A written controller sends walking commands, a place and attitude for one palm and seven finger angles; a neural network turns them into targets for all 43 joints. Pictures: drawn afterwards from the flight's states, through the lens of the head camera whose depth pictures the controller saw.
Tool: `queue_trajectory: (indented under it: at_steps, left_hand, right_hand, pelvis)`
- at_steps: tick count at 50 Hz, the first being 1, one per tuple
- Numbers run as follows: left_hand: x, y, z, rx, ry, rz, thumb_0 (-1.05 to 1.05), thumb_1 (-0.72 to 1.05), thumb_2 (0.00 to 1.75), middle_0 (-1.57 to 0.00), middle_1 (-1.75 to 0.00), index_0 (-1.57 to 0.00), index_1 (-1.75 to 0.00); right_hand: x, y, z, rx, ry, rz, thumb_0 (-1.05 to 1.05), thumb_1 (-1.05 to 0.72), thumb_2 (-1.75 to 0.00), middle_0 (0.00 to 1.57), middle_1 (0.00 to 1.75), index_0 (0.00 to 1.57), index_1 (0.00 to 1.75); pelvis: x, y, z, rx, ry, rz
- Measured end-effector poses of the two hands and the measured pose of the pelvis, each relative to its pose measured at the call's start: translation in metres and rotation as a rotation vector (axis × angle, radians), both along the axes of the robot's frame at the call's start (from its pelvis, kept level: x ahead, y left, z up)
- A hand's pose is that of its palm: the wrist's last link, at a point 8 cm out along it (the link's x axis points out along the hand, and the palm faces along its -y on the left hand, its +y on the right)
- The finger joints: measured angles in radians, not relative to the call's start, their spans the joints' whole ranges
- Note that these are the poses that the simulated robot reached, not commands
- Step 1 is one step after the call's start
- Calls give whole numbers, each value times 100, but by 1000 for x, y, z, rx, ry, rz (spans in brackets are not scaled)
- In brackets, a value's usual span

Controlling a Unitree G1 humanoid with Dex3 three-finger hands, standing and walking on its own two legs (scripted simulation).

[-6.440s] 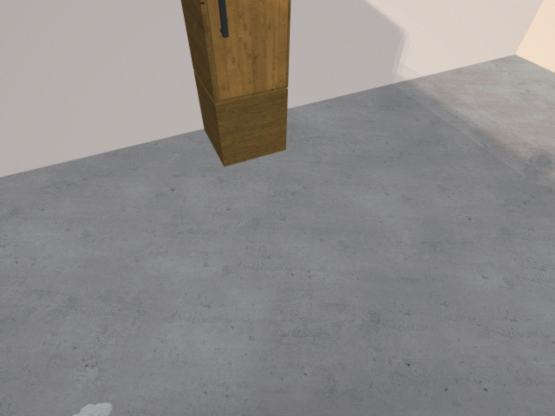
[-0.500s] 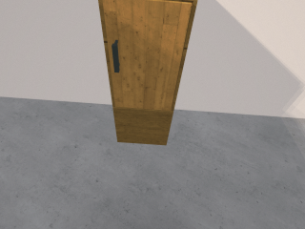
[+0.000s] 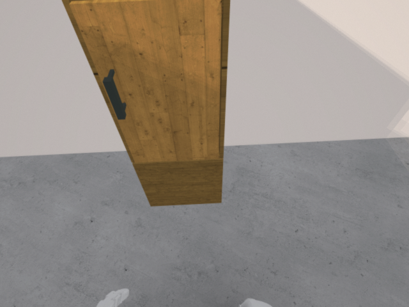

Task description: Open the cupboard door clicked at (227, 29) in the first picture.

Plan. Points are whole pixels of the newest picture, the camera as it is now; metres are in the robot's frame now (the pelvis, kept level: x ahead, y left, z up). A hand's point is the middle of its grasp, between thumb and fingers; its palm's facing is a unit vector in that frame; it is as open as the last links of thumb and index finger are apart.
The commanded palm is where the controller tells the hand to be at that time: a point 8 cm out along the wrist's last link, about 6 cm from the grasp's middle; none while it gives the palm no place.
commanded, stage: take the last steps up to it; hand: left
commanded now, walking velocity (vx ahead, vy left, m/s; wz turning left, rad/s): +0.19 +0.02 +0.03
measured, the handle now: (116, 95) +0.65 +0.27 +0.03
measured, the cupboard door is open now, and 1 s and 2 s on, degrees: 0 0 0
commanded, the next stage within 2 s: come to a stop and stand still in 0.14 s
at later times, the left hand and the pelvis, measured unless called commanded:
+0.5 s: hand out of the picture +0.09 +0.18 -0.17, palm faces +0.08 -0.98 -0.16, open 7.4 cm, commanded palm none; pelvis +0.12 +0.02 +0.02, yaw -1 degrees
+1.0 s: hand out of the picture +0.14 +0.15 -0.15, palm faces +0.03 -0.98 -0.21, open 7.3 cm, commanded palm none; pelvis +0.08 -0.03 +0.02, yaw +0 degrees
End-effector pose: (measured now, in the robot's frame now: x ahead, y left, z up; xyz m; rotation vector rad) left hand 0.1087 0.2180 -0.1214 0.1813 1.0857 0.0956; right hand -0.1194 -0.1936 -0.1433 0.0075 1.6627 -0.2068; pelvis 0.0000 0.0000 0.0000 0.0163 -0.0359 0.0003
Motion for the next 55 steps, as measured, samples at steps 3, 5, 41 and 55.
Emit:
queue_trajectory:
  at_steps: [3,5,41,55]
  left_hand:
    - [1,-7,6,1,21,33,0,91,90,-20,-30,-20,-30]
    - [1,-2,12,24,29,80,-1,94,90,-20,-30,-20,-30]
    - [9,2,10,97,211,84,0,91,90,-20,-30,-19,-30]
    - [11,-27,1,5,176,87,0,94,90,-20,-30,-20,-30]
  right_hand:
    - [50,-19,1,-20,-73,34,1,-91,-90,20,29,20,29]
    - [90,-30,4,-37,-148,57,1,-91,-90,20,29,20,29]
    - [256,-70,4,-84,-363,98,0,-91,-90,20,29,20,29]
    - [178,-63,18,-80,-213,121,0,-91,-90,20,29,19,29]
  pelvis:
    - [17,-5,8,-6,-1,5]
    - [28,-8,14,-11,6,9]
    - [84,-25,12,9,18,-23]
    - [70,-38,22,-12,17,-7]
